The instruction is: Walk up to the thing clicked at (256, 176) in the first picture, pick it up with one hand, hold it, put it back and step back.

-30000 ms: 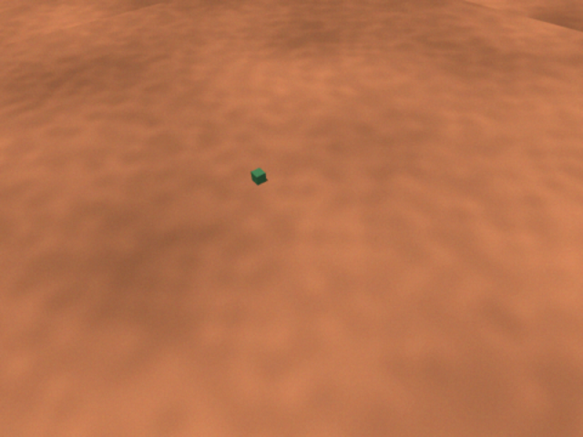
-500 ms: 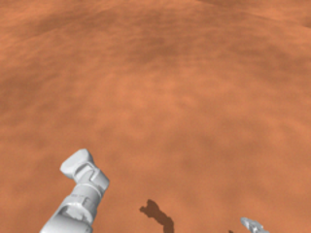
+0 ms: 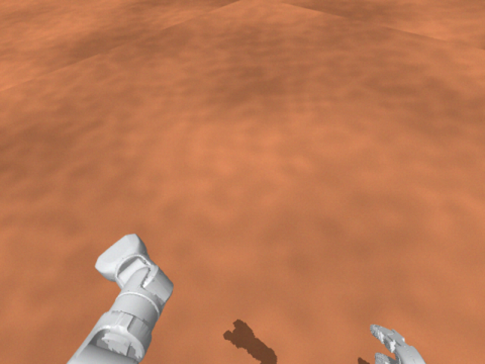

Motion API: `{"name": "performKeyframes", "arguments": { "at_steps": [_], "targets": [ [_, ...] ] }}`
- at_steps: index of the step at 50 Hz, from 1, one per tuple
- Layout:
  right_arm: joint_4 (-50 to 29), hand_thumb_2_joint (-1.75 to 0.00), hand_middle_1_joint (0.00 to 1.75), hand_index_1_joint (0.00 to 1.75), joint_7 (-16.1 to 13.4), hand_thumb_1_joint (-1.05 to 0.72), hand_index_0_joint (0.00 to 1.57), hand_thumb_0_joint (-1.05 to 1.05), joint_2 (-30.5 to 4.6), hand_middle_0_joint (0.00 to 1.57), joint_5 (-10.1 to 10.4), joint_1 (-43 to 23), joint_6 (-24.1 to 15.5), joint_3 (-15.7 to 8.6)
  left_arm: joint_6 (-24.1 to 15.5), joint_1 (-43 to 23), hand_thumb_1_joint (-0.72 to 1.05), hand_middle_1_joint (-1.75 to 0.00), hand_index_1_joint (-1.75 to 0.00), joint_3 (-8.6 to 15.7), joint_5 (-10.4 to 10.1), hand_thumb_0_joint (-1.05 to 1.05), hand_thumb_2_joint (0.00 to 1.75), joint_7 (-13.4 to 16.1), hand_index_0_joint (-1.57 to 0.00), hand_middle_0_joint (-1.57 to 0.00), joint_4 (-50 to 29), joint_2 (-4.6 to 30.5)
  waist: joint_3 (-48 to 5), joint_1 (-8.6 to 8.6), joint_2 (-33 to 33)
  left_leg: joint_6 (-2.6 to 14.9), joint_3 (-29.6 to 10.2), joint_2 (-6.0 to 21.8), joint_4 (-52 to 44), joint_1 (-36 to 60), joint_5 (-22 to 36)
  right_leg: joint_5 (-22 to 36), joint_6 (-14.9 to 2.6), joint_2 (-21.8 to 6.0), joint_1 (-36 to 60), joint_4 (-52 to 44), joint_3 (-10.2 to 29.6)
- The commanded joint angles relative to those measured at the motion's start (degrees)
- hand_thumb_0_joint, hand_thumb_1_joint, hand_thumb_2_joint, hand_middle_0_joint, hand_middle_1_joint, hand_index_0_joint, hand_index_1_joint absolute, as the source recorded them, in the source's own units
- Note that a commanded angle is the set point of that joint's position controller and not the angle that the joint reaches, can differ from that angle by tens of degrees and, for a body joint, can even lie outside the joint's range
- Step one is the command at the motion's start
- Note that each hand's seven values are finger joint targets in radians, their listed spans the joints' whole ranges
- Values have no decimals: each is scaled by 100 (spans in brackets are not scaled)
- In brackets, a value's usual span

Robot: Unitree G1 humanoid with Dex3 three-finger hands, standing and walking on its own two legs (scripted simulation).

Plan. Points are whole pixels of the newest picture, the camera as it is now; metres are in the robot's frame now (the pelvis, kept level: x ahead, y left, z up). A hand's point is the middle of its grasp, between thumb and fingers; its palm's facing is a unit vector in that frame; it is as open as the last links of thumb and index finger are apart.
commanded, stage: hold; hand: left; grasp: from above
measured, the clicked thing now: (142, 277) +0.32 +0.24 -0.06
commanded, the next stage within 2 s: crouch in 0.66 s
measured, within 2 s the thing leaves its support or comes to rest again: neither
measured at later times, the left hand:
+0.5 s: hand (140, 286) +0.29 +0.23 -0.04, palm faces -0.27 -0.36 -0.90, open 8.3 cm
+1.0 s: hand (140, 292) +0.28 +0.23 -0.06, palm faces -0.30 -0.33 -0.90, open 8.2 cm
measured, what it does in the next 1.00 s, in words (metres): stands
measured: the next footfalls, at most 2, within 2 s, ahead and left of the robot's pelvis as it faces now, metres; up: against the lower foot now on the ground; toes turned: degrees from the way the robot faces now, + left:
none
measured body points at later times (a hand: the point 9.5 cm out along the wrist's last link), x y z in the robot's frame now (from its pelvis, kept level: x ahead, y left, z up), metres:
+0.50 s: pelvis -0.01 +0.00 +0.00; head +0.00 -0.02 +0.45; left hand +0.30 +0.24 +0.01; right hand +0.16 -0.23 -0.11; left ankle +0.01 +0.14 -0.73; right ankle -0.01 -0.13 -0.73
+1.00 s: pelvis -0.01 +0.00 +0.00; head +0.01 -0.01 +0.45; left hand +0.30 +0.24 -0.01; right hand +0.16 -0.23 -0.11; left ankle +0.01 +0.14 -0.73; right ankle -0.01 -0.13 -0.73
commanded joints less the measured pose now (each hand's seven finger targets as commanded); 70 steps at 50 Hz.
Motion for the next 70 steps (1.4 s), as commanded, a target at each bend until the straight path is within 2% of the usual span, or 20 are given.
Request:
{"name": "performKeyframes", "arguments": {
  "at_steps": [1, 4, 8, 9, 15, 22, 23, 24, 27, 28, 32, 37, 38, 39, 42, 51, 56, 60, 63, 70],
  "targets": [
    [-759, -90, 30, 30, -44, -91, 20, 0, -663, 20, 3, -573, -313, -186, 90, -2100, 49, -47, -50, 117, 375, 0, 49, 203, -93, -96, -1089, 1023, -1397, -10, -428, 234, 119, -324, -304, 663, 1420, 1582, -56, 276, 561, -402, -111],
    [-836, -90, 30, 30, -69, -91, 20, 0, -632, 20, 26, -662, -302, -170, 118, -2249, 50, -49, -51, 91, 373, 0, 52, 134, -94, -97, -1553, 1062, -1594, 33, -249, 230, 138, -338, -296, 794, 1522, 1701, -50, 265, 609, -399, -95],
    [-836, -90, 30, 30, -94, -91, 20, 0, -620, 20, 18, -711, -327, -149, 135, -2172, 54, -47, -49, -4, 432, 0, 49, 58, -97, -99, -1553, 955, -1438, 25, -262, 213, 91, -314, -357, 750, 1377, 1469, -83, 284, 530, -409, -132],
    [-795, -90, 30, 30, -96, -90, 20, 0, -649, 20, 29, -668, -313, -171, 191, -1951, 53, -46, -48, 113, 480, 0, 49, 61, -96, -98, -1216, 1095, -1377, 54, -321, 222, 100, -320, -338, 707, 1383, 1465, -76, 277, 517, -406, -109],
    [-888, -90, 30, 30, -132, -91, 20, 0, -586, 20, 14, -757, -376, -118, 167, -1867, 61, -49, -50, -26, 439, 0, 48, 34, -102, -104, -1489, 903, -1234, 44, -420, 222, 83, -338, -386, 616, 1015, 1071, -79, 261, 445, -491, -122],
    [-902, -90, 30, 30, -172, -90, 20, 0, -575, 20, 24, -806, -368, -151, 144, -2122, 66, -46, -48, 22, 508, 0, 50, 84, -105, -107, -2061, 1057, -1723, 79, -146, 201, 90, -323, -283, 885, 1445, 1488, -72, 263, 572, -395, -108],
    [-881, -90, 30, 30, -180, -90, 20, 0, -595, 20, 19, -766, -364, -133, 178, -2022, 68, -45, -46, 11, 501, 0, 47, 92, -107, -109, -1779, 1023, -1624, 10, -301, 213, 80, -319, -265, 846, 1427, 1486, -60, 263, 558, -380, -107],
    [-884, -90, 30, 30, -178, -90, 20, 0, -580, 20, 19, -805, -367, -127, 150, -2156, 66, -44, -46, 15, 541, 0, 47, 88, -106, -108, -2050, 1092, -1698, 62, -220, 221, 76, -322, -271, 867, 1495, 1580, -61, 260, 576, -383, -106],
    [-827, -90, 30, 30, -188, -90, 20, 0, -576, 20, 22, -800, -357, -130, 222, -1809, 69, -45, -46, -83, 539, 0, 47, 49, -108, -109, -1559, 869, -1432, 49, -386, 220, 68, -319, -276, 695, 1425, 1492, -66, 268, 532, -399, -118],
    [-829, -90, 30, 30, -184, -90, 20, 0, -585, 20, 23, -793, -361, -141, 206, -1961, 69, -46, -47, -33, 490, 0, 47, 38, -108, -109, -1716, 977, -1459, 69, -291, 225, 85, -333, -286, 727, 1415, 1489, -64, 262, 517, -414, -114],
    [-846, -90, 30, 30, -156, -90, 20, 0, -559, 20, 18, -803, -393, -132, 248, -1879, 75, -48, -49, -114, 412, 0, 52, -11, -113, -114, -1567, 761, -1399, 66, -378, 228, 82, -339, -283, 662, 1372, 1447, -59, 250, 528, -432, -115],
    [-838, -90, 30, 30, -155, -90, 20, 0, -574, 20, 9, -749, -412, -154, 224, -1910, 75, -46, -48, 10, 505, 0, 50, 63, -113, -115, -1478, 963, -1451, 100, -183, 173, 73, -308, -292, 718, 1403, 1364, -105, 277, 498, -376, -148],
    [-816, -90, 30, 30, -145, -89, 20, 0, -595, 20, -1, -749, -415, -170, 236, -1876, 67, -53, -53, 28, 539, 0, 55, 86, -106, -107, -1349, 970, -1449, 74, -268, 170, 57, -283, -275, 722, 1451, 1396, -103, 291, 469, -335, -145],
    [-852, -88, 30, 30, -132, -84, 20, 0, -570, 20, -1, -765, -417, -168, 193, -2059, 59, -56, -53, -53, 529, 0, 51, 101, -98, -99, -1663, 862, -1553, 56, -226, 183, 53, -296, -256, 763, 1537, 1538, -97, 288, 498, -341, -146],
    [-791, -89, 30, 30, -123, -87, 20, 0, -586, 20, -9, -675, -439, -172, 146, -1915, 68, -49, -44, -25, 509, 0, 37, 172, -107, -102, -1357, 816, -1440, 20, -261, 173, 58, -288, -225, 691, 1540, 1553, -95, 284, 440, -306, -130],
    [-514, -89, 30, 30, -59, -87, 20, 0, -661, 20, -113, -196, -523, -288, -312, -2119, 64, -48, -43, 164, 370, 0, 32, 779, -105, -100, -20, 622, -1163, -211, -494, 148, 96, -256, -23, 263, 1157, 1247, -105, 253, 18, -149, -101],
    [-248, -89, 30, 30, 23, -87, 20, 0, -730, 20, -206, 270, -532, -425, -809, -2621, 60, -52, -46, 452, 469, 0, 35, 1274, -101, -96, 959, 711, -1242, -418, -505, 131, 120, -224, 748, -629, 935, 1142, -142, 232, -800, 494, -27],
    [-174, -89, 30, 30, 136, -88, 20, 0, -744, 20, -412, 398, -546, -554, -1198, -2934, 57, -50, -46, 779, 629, 0, 38, 1848, -100, -96, 1663, 687, -1789, -559, -342, 60, 132, -171, 2068, -1861, 696, 938, -206, 254, -2093, 1774, -1],
    [-180, -89, 30, 30, 267, -88, 20, 0, -756, 20, -504, 473, -494, -641, -1388, -3142, 55, -47, -45, 1015, 602, 0, 45, 2219, -101, -99, 2012, 710, -2375, -588, -77, 7, 106, -151, 2821, -2635, 524, 824, -248, 276, -2800, 2533, -13],
    [-70, -89, 30, 30, 407, -88, 20, 0, -952, 20, -634, 428, -455, -645, -1675, -4052, 57, -44, -45, 1607, 434, 0, 53, 2669, -104, -105, 2454, 1562, -3659, -693, 426, -5, -115, -73, 4062, -3987, -100, 124, -317, 400, -4326, 3883, -257]
  ]
}}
